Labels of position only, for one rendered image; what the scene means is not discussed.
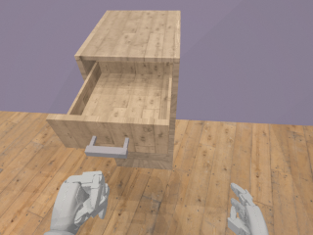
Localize handle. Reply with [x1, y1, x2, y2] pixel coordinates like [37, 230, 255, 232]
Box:
[84, 135, 129, 159]

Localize cabinet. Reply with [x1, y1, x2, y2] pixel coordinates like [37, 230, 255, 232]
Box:
[74, 10, 181, 170]

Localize drawer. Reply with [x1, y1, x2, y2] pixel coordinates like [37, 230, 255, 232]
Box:
[46, 60, 173, 154]

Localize right robot hand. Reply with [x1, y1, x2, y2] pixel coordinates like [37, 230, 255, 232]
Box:
[227, 182, 269, 235]

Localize left robot hand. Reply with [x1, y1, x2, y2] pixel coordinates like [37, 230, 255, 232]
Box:
[50, 170, 111, 235]

